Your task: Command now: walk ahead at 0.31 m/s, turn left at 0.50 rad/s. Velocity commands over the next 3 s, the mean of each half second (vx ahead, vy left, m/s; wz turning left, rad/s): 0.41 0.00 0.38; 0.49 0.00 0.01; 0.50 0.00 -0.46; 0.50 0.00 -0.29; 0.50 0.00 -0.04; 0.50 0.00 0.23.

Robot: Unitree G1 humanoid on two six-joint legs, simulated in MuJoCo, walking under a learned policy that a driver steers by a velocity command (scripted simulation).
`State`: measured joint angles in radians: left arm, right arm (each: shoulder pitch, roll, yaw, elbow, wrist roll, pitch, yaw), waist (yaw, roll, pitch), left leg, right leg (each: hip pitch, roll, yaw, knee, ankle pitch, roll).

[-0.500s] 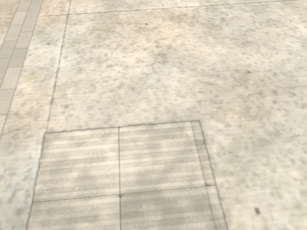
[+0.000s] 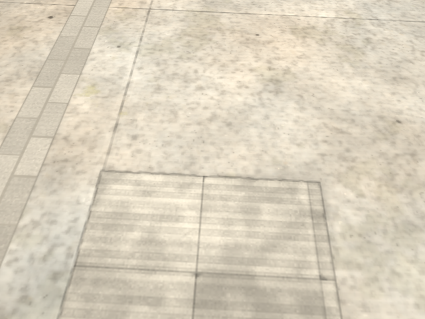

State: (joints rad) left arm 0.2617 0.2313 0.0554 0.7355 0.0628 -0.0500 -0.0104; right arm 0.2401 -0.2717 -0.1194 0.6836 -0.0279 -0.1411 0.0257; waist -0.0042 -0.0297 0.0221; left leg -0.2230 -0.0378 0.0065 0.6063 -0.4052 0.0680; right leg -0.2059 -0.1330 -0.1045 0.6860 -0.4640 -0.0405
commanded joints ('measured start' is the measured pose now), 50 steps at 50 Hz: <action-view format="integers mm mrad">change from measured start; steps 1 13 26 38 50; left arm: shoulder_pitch -17 -267 -13 145 4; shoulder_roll -32 29 54 222 110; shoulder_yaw -16 -30 -32 27 20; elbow -151 -182 15 86 2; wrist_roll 7 -26 -83 -87 -91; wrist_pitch -67 -49 -77 -5 13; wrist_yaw -39 -51 18 18 14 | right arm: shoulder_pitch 231 125 -12 -43 25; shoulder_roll -192 -126 -44 -97 -87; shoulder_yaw -35 52 72 35 33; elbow -14 67 -81 -127 3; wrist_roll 6 -13 88 41 6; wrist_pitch -29 15 48 52 19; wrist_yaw -12 47 4 14 -10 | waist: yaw -112 -28 -41 -58 28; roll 306 93 -16 -7 74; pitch -46 61 -31 -76 -29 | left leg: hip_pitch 441 -43 -489 -52 24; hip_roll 367 212 160 17 278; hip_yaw -883 -282 -122 87 -107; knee -382 -384 663 -51 -467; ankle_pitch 223 475 108 326 375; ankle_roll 432 164 -30 34 141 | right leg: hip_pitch -666 -246 9 138 -546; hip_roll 163 104 -118 -63 9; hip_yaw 188 70 313 87 271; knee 538 16 -510 -194 493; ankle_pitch -139 291 410 879 370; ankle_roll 31 48 -202 -87 33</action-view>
